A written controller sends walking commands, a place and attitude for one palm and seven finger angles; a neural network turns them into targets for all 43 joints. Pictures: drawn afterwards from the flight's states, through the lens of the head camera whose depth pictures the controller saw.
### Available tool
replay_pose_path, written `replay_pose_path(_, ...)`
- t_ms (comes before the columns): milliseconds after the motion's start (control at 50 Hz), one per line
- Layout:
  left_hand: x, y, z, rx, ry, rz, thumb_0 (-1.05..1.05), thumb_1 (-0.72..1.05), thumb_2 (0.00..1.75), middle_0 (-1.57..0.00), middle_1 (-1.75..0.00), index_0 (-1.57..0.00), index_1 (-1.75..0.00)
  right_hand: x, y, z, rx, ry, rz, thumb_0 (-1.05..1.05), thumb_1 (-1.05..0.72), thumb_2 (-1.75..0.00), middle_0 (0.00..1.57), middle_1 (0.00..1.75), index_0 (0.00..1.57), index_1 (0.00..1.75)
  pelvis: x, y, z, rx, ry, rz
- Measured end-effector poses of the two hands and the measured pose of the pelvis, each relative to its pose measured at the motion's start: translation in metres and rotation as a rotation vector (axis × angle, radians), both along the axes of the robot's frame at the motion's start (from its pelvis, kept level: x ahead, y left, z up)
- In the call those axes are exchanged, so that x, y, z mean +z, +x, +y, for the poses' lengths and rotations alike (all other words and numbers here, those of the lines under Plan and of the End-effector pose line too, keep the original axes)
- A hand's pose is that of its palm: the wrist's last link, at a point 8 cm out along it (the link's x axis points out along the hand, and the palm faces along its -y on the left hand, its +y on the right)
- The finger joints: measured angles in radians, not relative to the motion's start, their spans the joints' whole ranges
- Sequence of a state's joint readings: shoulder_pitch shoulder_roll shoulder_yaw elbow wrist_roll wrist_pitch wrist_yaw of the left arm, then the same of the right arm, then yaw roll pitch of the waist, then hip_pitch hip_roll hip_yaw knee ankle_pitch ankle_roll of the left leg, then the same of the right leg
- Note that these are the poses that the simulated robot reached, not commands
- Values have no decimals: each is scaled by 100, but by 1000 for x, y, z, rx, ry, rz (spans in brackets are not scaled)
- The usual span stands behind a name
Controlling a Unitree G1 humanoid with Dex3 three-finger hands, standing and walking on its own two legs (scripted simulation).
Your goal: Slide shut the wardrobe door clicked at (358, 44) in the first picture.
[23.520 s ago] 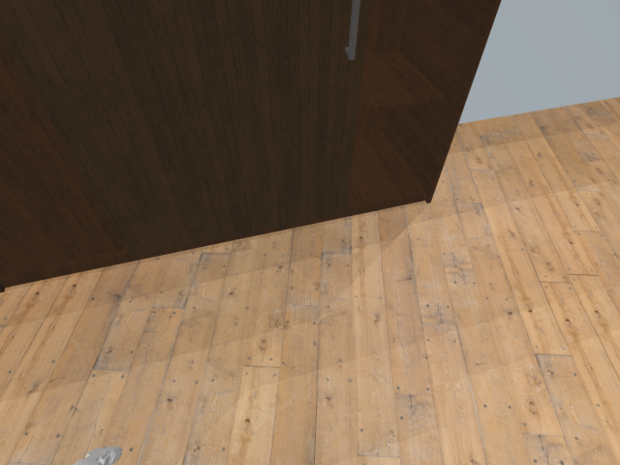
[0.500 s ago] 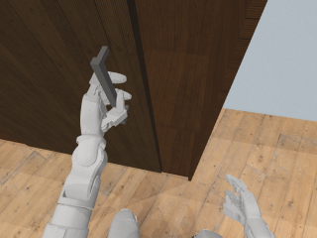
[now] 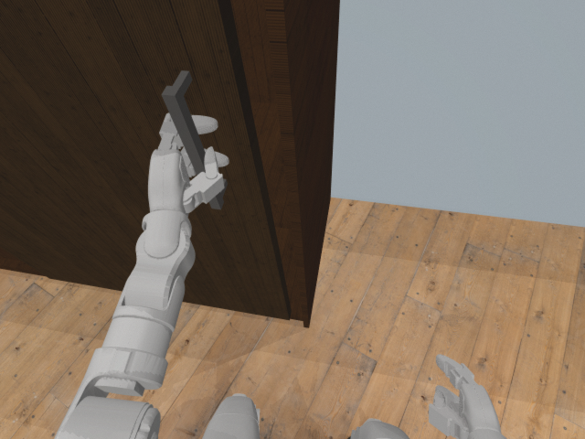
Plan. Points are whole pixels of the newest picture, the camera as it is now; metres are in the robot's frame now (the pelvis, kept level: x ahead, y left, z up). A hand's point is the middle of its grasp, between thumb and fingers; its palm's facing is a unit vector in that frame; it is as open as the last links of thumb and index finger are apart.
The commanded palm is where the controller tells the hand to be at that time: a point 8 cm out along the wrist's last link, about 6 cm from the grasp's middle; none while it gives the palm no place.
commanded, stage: step sideways, sliding the door along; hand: left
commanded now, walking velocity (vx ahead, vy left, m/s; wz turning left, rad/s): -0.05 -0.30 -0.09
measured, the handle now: (202, 149) +0.44 +0.19 +0.12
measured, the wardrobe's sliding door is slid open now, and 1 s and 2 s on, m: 0.04 0.00 0.00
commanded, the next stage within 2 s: stop walking and hold the door there in 0.60 s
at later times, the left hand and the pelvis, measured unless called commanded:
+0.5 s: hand (257, 175) +0.40 +0.10 +0.12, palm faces +0.45 -0.89 -0.11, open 6.2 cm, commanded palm +0.36 +0.07 +0.12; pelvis +0.01 -0.15 +0.01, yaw +0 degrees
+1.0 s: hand (251, 177) +0.40 +0.11 +0.11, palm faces +0.54 -0.79 -0.29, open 6.1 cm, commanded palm +0.35 +0.11 +0.12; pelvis +0.05 -0.20 +0.02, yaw -4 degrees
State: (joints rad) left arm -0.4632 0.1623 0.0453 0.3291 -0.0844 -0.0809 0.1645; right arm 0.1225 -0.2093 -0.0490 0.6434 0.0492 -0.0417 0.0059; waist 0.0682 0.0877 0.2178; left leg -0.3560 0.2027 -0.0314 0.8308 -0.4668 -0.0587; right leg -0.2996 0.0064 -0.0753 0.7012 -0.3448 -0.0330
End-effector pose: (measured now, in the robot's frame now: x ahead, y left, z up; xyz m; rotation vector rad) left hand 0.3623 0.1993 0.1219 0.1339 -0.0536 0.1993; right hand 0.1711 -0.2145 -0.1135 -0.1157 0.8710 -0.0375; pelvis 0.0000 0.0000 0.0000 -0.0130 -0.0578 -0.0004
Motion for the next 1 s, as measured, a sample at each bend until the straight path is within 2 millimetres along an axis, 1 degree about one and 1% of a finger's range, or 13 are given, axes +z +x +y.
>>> replay_pose_path(60, 1, -1, -16, 0, -15, 14, 0, 83, 87, -40, -140, -19, -140, 6, -5, -14, -8, -26, 18, 1, -90, -90, 20, 30, 20, 30, 9, 0, -9, 0, 29, 20)
replay_pose_path(160, 0, -2, -40, -57, -26, -3, 1, 83, 87, -38, -140, -20, -140, 17, -10, -37, -3, -65, 20, 1, -90, -90, 20, 30, 20, 30, 10, -4, -29, -5, 36, 19)
replay_pose_path(280, 1, -4, -45, 29, -32, 19, 0, 84, 87, -35, -140, -18, -140, 22, -9, -68, 53, -42, 19, 1, -90, -90, 20, 30, 20, 30, 14, -5, -67, -23, -1, 10)
replay_pose_path(380, 0, -4, -51, 139, -3, 3, 0, 82, 88, -40, -138, -13, -140, 6, 1, -104, 63, 2, 3, 1, -90, -90, 20, 30, 20, 30, 2, -1, -113, -25, -8, -3)
replay_pose_path(440, 1, -4, -56, 215, -9, 10, 0, 81, 89, -40, -134, -11, -143, 1, 4, -131, 37, 7, 24, 1, -90, -90, 20, 30, 20, 30, 4, 1, -135, 2, -17, -5)
replay_pose_path(520, 1, -4, -61, 280, -22, 16, 0, 81, 89, -38, -131, -10, -144, 9, 5, -166, -1, -61, 44, 1, -90, -90, 20, 30, 20, 30, 12, 9, -150, 9, 29, 39)
replay_pose_path(600, 1, -4, -62, 298, -20, 4, 0, 81, 89, -37, -132, -9, -143, 16, 6, -195, -18, -116, 47, 1, -90, -90, 20, 30, 20, 30, 11, 16, -163, -10, 18, 40)
replay_pose_path(660, 1, -4, -65, 334, -11, 3, 0, 81, 89, -36, -132, -7, -142, 17, 12, -209, 6, -108, 45, 1, -90, -90, 20, 30, 20, 30, 11, 23, -178, -22, 12, 22)
replay_pose_path(720, 1, -4, -68, 386, 14, 6, -1, 81, 89, -37, -131, -4, -143, 10, 23, -218, 20, -80, 24, 1, -90, -90, 20, 30, 20, 30, 6, 32, -194, -17, -8, -3)
replay_pose_path(760, 0, -5, -65, 379, 86, 14, -3, 78, 89, -38, -130, -4, -142, 10, 30, -224, -5, -65, 23, 1, -90, -90, 20, 30, 20, 30, 8, 37, -202, -13, -3, 9)
replay_pose_path(800, 3, -6, -62, 378, 153, 45, -6, 75, 88, -39, -130, -8, -141, 14, 35, -231, -41, -66, 12, 1, -90, -90, 20, 30, 20, 30, 13, 41, -206, -25, 26, 34)
replay_pose_path(900, 6, -7, -60, 406, 182, 93, -8, 70, 86, -40, -127, -19, -140, 28, 42, -239, -75, -91, -31, 1, -90, -90, 20, 30, 20, 30, 25, 47, -204, -51, 64, 72)
replay_pose_path(1000, 5, -7, -59, 391, 150, 71, -7, 69, 87, -41, -129, -25, -140, 40, 41, -242, -113, -131, -81, 1, -90, -90, 20, 30, 20, 30, 19, 49, -196, -64, 24, 51)
